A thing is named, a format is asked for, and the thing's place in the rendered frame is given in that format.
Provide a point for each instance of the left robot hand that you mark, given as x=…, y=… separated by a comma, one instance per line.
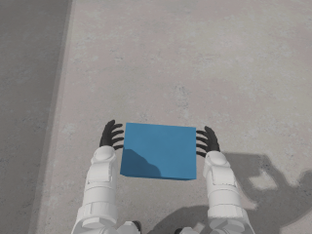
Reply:
x=107, y=135

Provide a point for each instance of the left robot forearm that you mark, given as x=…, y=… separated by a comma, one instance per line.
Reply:
x=99, y=201

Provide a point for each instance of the robot left shin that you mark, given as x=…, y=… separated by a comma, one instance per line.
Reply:
x=130, y=223

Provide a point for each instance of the right robot hand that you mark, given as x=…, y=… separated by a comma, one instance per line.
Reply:
x=210, y=141

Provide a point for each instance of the right robot forearm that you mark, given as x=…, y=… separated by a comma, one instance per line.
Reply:
x=225, y=207

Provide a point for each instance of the carton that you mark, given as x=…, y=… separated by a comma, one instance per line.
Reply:
x=159, y=151

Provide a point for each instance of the left robot thigh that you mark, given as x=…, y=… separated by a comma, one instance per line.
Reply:
x=127, y=229

